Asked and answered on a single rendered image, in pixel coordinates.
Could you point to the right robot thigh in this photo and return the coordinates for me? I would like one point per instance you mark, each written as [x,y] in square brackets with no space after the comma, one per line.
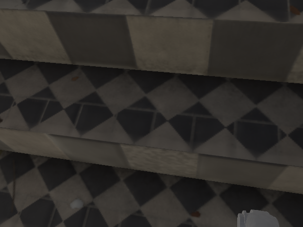
[256,218]

